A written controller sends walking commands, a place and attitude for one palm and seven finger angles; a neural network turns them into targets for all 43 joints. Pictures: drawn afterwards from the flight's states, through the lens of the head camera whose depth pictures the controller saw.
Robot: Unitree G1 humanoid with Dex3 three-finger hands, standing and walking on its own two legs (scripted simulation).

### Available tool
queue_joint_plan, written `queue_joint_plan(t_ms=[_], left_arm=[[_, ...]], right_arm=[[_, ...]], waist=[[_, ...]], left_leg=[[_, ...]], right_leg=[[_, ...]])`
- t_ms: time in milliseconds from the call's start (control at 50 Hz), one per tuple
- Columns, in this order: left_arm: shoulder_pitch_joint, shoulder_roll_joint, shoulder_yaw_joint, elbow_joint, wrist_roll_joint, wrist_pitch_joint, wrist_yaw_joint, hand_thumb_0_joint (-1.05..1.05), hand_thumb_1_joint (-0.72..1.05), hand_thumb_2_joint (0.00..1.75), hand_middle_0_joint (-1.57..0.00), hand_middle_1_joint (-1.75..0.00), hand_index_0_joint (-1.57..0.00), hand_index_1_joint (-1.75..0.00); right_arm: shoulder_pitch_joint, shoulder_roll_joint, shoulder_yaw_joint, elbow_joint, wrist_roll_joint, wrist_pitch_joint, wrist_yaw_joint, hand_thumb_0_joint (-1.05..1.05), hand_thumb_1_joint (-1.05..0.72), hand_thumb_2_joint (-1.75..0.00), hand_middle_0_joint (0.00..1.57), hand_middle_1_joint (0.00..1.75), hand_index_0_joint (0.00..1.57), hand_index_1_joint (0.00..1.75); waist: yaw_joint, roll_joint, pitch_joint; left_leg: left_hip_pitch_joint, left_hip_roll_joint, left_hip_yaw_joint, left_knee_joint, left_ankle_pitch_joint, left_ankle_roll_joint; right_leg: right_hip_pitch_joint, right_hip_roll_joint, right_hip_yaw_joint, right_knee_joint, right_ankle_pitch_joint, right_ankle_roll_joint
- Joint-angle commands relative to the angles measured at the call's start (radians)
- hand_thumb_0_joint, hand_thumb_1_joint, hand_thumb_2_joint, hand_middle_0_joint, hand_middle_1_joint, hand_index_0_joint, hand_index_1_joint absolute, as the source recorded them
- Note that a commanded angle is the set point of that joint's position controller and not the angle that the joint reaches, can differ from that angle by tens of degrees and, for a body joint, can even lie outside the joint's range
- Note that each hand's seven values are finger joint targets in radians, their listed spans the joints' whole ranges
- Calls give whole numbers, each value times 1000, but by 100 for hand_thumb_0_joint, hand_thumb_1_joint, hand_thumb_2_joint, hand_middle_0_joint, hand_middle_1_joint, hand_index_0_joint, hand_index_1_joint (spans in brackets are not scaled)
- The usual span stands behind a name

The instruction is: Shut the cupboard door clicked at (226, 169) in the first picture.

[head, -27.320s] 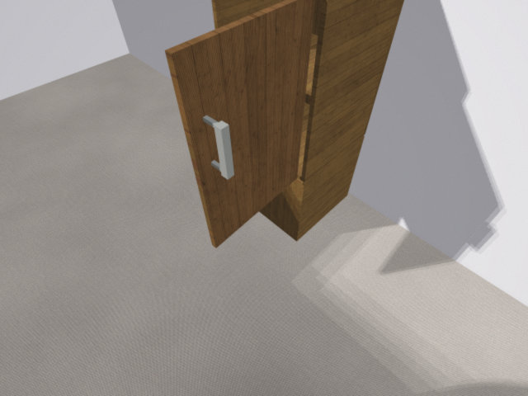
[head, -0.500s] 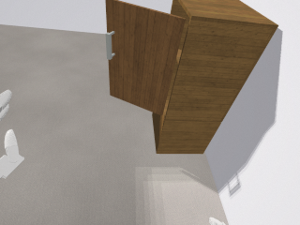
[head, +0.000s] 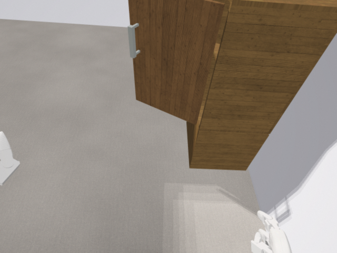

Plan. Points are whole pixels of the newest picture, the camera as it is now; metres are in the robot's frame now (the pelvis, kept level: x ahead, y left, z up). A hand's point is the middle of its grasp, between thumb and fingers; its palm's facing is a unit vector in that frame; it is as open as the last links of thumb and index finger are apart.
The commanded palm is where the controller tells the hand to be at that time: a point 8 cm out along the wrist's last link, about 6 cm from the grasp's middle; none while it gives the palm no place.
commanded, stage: stop stepping back and stand still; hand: left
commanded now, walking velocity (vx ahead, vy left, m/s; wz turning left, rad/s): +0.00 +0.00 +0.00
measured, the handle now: (134, 40) +0.94 +0.20 +0.05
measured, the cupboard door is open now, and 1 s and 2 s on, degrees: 62 62 62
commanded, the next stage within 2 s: let the arm hang, fingers relaxed in 1.80 s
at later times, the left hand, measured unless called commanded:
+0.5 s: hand (15, 157) +0.22 +0.28 +0.18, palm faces +0.42 -0.79 -0.44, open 7.4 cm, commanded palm +0.16 +0.31 +0.19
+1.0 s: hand out of the picture +0.16 +0.30 +0.18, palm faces +0.44 -0.77 -0.46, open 7.4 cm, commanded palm +0.10 +0.34 +0.19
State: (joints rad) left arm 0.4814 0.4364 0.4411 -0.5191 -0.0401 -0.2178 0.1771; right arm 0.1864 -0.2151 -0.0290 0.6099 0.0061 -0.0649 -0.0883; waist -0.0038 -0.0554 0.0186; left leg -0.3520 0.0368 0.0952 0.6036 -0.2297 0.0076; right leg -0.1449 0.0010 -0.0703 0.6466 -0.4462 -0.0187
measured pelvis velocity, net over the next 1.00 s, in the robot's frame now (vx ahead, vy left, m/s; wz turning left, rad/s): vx -0.03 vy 0.04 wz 0.02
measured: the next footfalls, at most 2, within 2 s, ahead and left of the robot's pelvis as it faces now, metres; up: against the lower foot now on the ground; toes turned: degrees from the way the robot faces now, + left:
none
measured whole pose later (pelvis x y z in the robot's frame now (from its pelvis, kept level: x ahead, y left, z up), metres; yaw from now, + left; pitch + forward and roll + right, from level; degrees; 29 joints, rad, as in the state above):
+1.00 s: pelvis -0.03 +0.04 +0.02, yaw +1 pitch +1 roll -2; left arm 0.56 0.39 0.40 -0.45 -0.05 -0.15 0.16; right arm 0.25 -0.18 0.03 0.62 0.01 -0.07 -0.08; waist -0.01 0.04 -0.04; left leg -0.36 0.01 0.08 0.42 -0.09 0.04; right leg -0.12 0.00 -0.07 0.39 -0.29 0.00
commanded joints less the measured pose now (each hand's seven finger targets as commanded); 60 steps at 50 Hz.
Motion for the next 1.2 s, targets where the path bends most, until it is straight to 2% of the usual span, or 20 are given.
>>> queue_joint_plan(t_ms=[0, 40, 60, 100, 160, 220, 260, 380, 420, 500, 580, 640, 740, 820, 860, 880, 960, 980, 1040, 1180], left_arm=[[7, 166, 136, -163, -11, -54, 0, 0, 90, 90, -20, -30, -20, -30], [92, 151, 132, -120, -17, -41, -2, 0, 90, 90, -20, -30, -20, -30], [142, 150, 135, -92, -20, -32, -1, 0, 90, 90, -20, -30, -20, -30], [109, 143, 110, -101, -25, -14, 0, 0, 90, 90, -20, -30, -20, -30], [76, 175, 120, -116, -20, -2, 3, 0, 90, 90, -20, -30, -20, -30], [31, 192, 116, -165, -15, -3, 6, 0, 90, 90, -20, -30, -20, -30], [-27, 229, 128, -227, -7, -3, 9, 0, 90, 90, -20, -30, -20, -30], [35, 175, 106, -160, -8, 0, 5, 0, 90, 90, -20, -30, -20, -30], [40, 169, 108, -132, -11, -4, 5, 0, 90, 90, -20, -30, -20, -30], [68, 163, 99, -126, -21, 1, -1, 0, 90, 90, -20, -30, -20, -30], [79, 173, 104, -150, -28, 4, -6, 0, 90, 90, -20, -30, -20, -30], [46, 171, 97, -155, -25, 2, -3, 0, 90, 90, -20, -30, -20, -30], [-6, 157, 77, -180, -13, -7, 2, 0, 90, 90, -20, -30, -20, -30], [2, 139, 69, -147, -10, -2, 2, 0, 90, 90, -20, -30, -20, -30], [22, 156, 88, -140, -9, 2, 3, 0, 90, 90, -20, -30, -20, -30], [28, 131, 67, -135, -11, 4, 1, 0, 90, 90, -20, -30, -20, -30], [50, 152, 91, -108, -17, 14, 2, 0, 90, 90, -20, -30, -20, -30], [32, 122, 59, -111, -17, 15, -2, 0, 90, 90, -20, -30, -20, -30], [3, 128, 52, -104, -15, 18, -1, 0, 90, 90, -20, -30, -20, -30], [-94, 135, 37, -108, 1, 10, 4, 0, 90, 90, -20, -30, -20, -30]], right_arm=[[-45, -107, -15, -135, 11, -61, 10, 0, -90, -90, 20, 30, 20, 30], [-30, -103, -16, -141, 17, -53, 18, 0, -90, -90, 20, 30, 20, 30], [-23, -101, -16, -140, 17, -46, 23, 0, -90, -90, 20, 30, 20, 30], [-37, -99, -12, -142, 25, -23, 28, 0, -90, -90, 20, 30, 20, 30], [-61, -97, -2, -149, 23, -14, 13, 0, -90, -90, 20, 30, 20, 30], [-52, -94, 3, -149, 17, -10, -2, 0, -90, -90, 20, 30, 20, 30], [-62, -96, 6, -145, 15, -12, -7, 0, -90, -90, 20, 30, 20, 30], [-54, -86, 11, -137, 16, -15, 2, 0, -90, -90, 20, 30, 20, 30], [-47, -92, 8, -138, 13, -13, 5, 0, -90, -90, 20, 30, 20, 30], [-47, -97, 2, -146, 19, -2, 9, 0, -90, -90, 20, 30, 20, 30], [-59, -101, 6, -159, 15, -9, 1, 0, -90, -90, 20, 30, 20, 30], [-61, -106, 8, -159, 10, -21, -5, 0, -90, -90, 20, 30, 20, 30], [-56, -108, 12, -153, 3, -52, -11, 0, -90, -90, 20, 30, 20, 30], [-47, -107, 9, -151, 2, -65, -10, 0, -90, -90, 20, 30, 20, 30], [-49, -108, 6, -148, 1, -69, -9, 0, -90, -90, 20, 30, 20, 30], [-47, -99, 9, -150, 2, -68, -8, 0, -90, -90, 20, 30, 20, 30], [-53, -100, 2, -144, -1, -58, -5, 0, -90, -90, 20, 30, 20, 30], [-54, -94, 4, -143, 1, -56, -4, 0, -90, -90, 20, 30, 20, 30], [-56, -98, 5, -137, 1, -53, -6, 0, -90, -90, 20, 30, 20, 30], [-65, -97, 8, -132, 1, -55, -15, 0, -90, -90, 20, 30, 20, 30]], waist=[[4, 226, -81], [-6, 84, -136], [-8, 23, -177], [-7, -92, -209], [2, -42, -216], [-6, 40, -247], [-6, 98, -246], [-5, 150, -118], [-7, 165, -119], [-8, 70, -168], [-6, 126, -149], [-8, 149, -108], [-9, 221, -80], [-6, 203, -75], [-2, 203, -95], [-4, 175, -91], [-4, 97, -99], [-11, 83, -79], [-10, 62, -71], [-11, 140, -7]], left_leg=[[112, 176, -221, -201, 197, 76], [122, 91, -123, -89, 232, 30], [119, 65, -83, -28, 305, 21], [53, 36, -37, 12, 256, 13], [46, 17, -23, -36, 183, 25], [236, 42, -30, -66, 481, 52], [279, 60, -51, -47, 547, 57], [147, 73, -85, -95, 348, 29], [144, 73, -88, -91, 322, 24], [167, 71, -84, -77, 341, 20], [164, 88, -119, -154, 241, 24], [127, 95, -143, -217, 73, 25], [75, 98, -184, -335, -183, 21], [37, 89, -193, -390, -286, 6], [36, 80, -186, -396, -298, 0], [35, 74, -181, -390, -287, -4], [91, 43, -128, -288, -181, -12], [103, 39, -124, -262, -147, -13], [146, 42, -121, -220, -85, -6], [113, 53, -144, -249, -130, 2]], right_leg=[[-48, -9, 51, -203, 130, 31], [-10, -59, 124, -272, 394, 24], [24, -105, 160, -255, 610, 23], [106, -154, 167, -205, 920, 47], [134, -158, 139, -166, 1017, 60], [28, -88, 68, -106, 942, 91], [-20, -72, 59, -112, 842, 89], [-40, -63, 80, -246, 492, 45], [-53, -76, 91, -262, 471, 32], [-40, -85, 91, -256, 534, 37], [-70, -53, 73, -269, 338, 29], [-81, -37, 72, -293, 226, 25], [-52, -8, 52, -288, 129, 16], [-19, 12, 31, -284, 92, 9], [-2, 16, 27, -290, 86, 6], [-3, 14, 24, -296, 80, 4], [-63, -25, 68, -368, 45, -12], [-95, -39, 80, -379, 41, -17], [-141, -56, 104, -395, 57, -13], [-156, -46, 89, -377, 29, -5]])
